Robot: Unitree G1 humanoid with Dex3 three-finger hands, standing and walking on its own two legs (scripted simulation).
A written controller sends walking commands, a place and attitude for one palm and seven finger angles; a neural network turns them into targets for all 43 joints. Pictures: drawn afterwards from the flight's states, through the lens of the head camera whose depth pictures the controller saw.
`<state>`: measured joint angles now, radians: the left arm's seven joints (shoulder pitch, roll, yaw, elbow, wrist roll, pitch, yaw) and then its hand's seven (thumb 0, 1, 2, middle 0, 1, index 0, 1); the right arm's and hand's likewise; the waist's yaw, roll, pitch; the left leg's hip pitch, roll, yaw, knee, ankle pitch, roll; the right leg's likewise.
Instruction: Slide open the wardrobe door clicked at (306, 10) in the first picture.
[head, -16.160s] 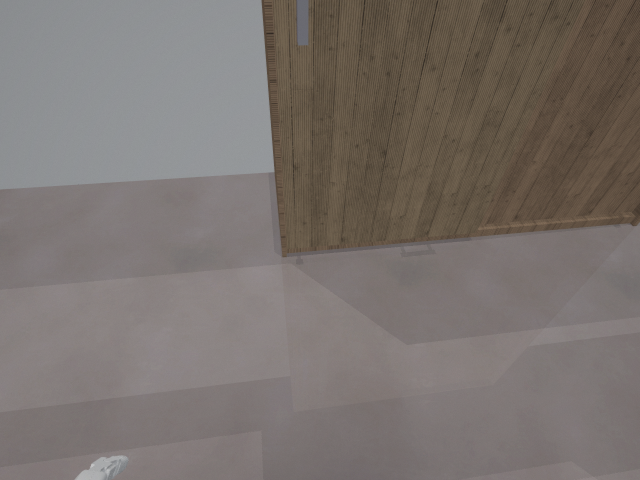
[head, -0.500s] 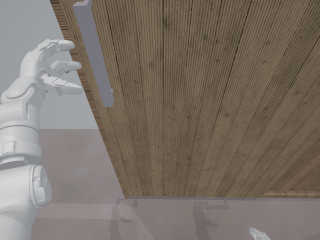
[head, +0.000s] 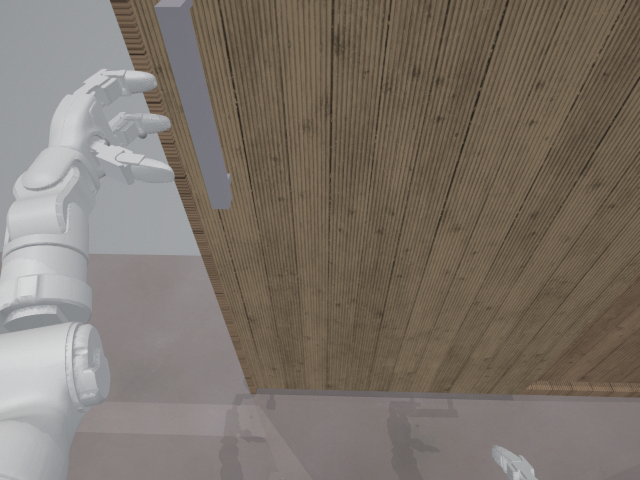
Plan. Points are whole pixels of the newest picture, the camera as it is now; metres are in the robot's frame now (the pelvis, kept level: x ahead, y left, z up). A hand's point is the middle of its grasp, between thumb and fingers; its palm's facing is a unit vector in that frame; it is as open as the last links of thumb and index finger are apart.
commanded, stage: move the hooked fingers beside the handle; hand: left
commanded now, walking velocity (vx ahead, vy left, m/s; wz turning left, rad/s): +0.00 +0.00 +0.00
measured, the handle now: (205, 114) +0.50 +0.16 +0.23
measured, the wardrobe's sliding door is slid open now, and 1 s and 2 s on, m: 0.00 0.00 0.00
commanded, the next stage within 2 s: feel for the door with the fingertips in 1.38 s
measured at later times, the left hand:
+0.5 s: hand (139, 142) +0.43 +0.22 +0.23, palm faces +0.04 -1.00 +0.01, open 14.0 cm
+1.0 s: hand (131, 142) +0.42 +0.22 +0.24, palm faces +0.00 -1.00 -0.01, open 14.0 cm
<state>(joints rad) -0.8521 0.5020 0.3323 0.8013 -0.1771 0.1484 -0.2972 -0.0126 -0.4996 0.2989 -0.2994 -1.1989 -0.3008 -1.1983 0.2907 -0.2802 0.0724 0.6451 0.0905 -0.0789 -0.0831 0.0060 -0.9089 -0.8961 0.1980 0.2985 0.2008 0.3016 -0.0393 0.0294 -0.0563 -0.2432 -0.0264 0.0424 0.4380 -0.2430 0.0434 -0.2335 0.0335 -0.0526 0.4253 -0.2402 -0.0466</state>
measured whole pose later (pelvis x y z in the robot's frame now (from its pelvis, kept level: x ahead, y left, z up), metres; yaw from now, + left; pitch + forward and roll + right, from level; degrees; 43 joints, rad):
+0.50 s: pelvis -0.01 +0.00 +0.00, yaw +0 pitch +2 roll +0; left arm -0.86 0.51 0.33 0.83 -0.18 0.21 -0.28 -0.01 -0.50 0.30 -0.30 -1.20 -0.30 -1.20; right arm 0.26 -0.28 0.08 0.65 0.09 -0.07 -0.09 0.01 -0.91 -0.90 0.20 0.30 0.20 0.30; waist -0.04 0.04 -0.06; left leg -0.25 -0.02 0.04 0.44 -0.23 0.04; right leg -0.24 0.03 -0.06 0.43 -0.23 -0.05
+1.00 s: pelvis -0.01 +0.00 +0.00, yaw +0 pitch +2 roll +0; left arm -0.79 0.50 0.33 0.72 -0.20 0.13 -0.32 -0.01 -0.50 0.30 -0.30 -1.20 -0.30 -1.20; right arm 0.31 -0.29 0.07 0.66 0.10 -0.08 -0.09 0.01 -0.91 -0.90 0.20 0.30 0.20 0.30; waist -0.03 0.03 -0.05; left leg -0.24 -0.02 0.03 0.45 -0.24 0.04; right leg -0.23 0.04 -0.06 0.42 -0.23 -0.05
